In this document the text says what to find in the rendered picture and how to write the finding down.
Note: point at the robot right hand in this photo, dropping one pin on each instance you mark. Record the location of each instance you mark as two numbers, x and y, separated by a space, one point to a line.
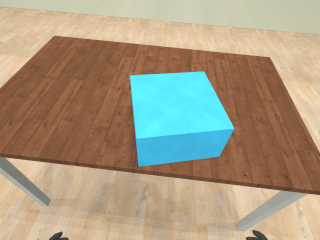
258 234

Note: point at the table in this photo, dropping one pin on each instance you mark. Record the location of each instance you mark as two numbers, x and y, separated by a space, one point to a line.
71 104

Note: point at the carton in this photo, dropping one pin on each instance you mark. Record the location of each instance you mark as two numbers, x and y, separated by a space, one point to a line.
177 117

